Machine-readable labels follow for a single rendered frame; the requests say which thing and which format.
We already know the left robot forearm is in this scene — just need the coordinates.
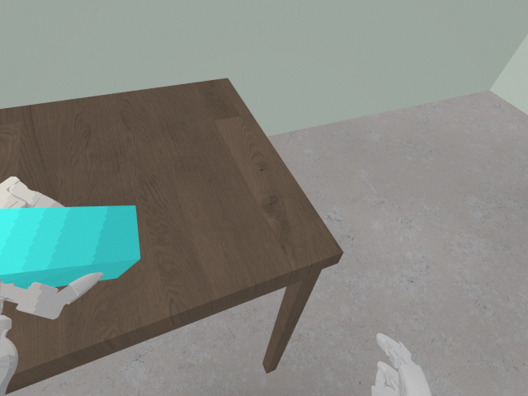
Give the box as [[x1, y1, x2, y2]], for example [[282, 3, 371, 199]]
[[0, 315, 18, 396]]

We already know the table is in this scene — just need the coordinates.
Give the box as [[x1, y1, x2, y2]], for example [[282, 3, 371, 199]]
[[0, 78, 343, 395]]

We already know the robot left hand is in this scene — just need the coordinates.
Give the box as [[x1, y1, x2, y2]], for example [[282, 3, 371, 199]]
[[0, 177, 104, 319]]

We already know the sponge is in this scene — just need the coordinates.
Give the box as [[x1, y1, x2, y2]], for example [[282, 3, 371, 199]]
[[0, 205, 140, 290]]

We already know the robot right hand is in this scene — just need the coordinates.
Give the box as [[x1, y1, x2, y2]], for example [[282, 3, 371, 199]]
[[371, 333, 434, 396]]

